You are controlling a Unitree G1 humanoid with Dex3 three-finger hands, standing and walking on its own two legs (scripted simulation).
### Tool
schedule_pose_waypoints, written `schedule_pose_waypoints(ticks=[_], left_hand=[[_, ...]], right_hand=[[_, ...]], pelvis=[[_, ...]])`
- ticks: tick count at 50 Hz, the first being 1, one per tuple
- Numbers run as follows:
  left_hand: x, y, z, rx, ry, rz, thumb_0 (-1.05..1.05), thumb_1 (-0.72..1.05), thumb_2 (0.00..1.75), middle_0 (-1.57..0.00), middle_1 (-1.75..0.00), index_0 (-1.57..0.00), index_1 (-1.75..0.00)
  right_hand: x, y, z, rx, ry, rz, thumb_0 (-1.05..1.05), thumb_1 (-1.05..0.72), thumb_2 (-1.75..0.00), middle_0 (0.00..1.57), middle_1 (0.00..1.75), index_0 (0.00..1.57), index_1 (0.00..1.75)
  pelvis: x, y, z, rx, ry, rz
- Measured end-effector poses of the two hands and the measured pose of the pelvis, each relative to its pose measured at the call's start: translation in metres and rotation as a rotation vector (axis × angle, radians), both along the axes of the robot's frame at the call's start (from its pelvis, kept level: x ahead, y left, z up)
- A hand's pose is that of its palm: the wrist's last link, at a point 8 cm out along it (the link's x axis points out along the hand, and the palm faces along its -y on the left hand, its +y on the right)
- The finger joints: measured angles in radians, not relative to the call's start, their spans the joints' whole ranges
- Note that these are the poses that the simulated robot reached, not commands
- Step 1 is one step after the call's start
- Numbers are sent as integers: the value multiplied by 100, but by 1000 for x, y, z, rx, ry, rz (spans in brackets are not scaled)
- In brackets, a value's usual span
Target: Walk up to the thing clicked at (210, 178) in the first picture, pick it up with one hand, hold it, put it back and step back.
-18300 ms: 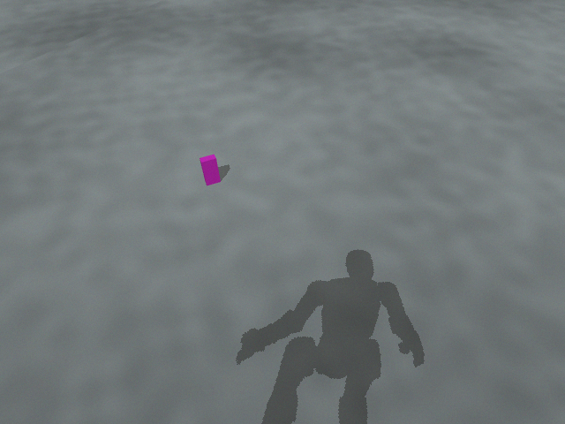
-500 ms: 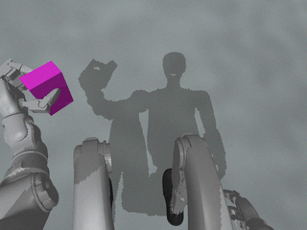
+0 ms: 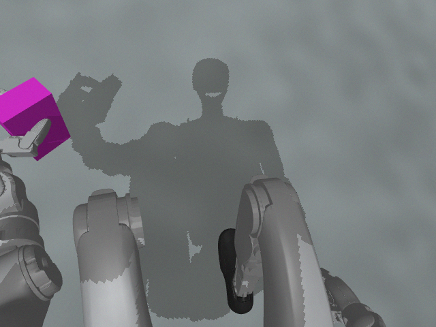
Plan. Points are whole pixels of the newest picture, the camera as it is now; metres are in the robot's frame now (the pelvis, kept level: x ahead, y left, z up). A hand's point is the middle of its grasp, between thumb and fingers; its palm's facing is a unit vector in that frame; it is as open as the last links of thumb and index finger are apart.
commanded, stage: crouch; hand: left
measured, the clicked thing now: (35, 124) +0.44 +0.29 -0.11
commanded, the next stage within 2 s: lower in 0.26 s
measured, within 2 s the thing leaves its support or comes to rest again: neither
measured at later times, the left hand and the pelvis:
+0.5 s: hand (18, 124) +0.45 +0.32 -0.12, palm faces +0.48 -0.88 -0.01, open 8.3 cm; pelvis +0.00 +0.00 -0.02, yaw -2 degrees
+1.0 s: hand (30, 132) +0.45 +0.32 -0.17, palm faces +0.48 -0.88 -0.01, open 8.3 cm; pelvis -0.01 +0.01 -0.03, yaw -5 degrees
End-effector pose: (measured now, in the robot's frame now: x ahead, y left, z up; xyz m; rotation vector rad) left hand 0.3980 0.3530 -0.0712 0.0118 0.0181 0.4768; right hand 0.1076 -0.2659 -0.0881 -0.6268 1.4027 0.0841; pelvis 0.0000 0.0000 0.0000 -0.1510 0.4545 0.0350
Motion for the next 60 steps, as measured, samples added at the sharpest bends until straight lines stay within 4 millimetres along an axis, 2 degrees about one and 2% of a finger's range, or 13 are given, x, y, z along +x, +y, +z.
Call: schedule_pose_waypoints(ticks=[22, 41, 60], left_hand=[[4, 6, -37, 0, 6, 8, 1, -41, 110, -97, -134, -97, -131], [6, 6, -83, -18, 25, 27, 1, -42, 111, -98, -133, -98, -130], [8, 6, -104, -23, 28, 25, 1, -42, 111, -98, -132, -99, -129]], right_hand=[[11, 0, 0, -41, -2, 103, 0, -89, -89, 20, 30, 20, 30], [14, 4, 12, -112, 24, 234, 0, -89, -90, 20, 30, 21, 30], [15, 11, 23, -166, 45, 315, 0, -89, -89, 20, 30, 21, 30]], pelvis=[[-2, 3, -17, -34, -64, -19], [-5, 8, -27, -72, -135, -43], [-9, 14, -31, -111, -185, -60]])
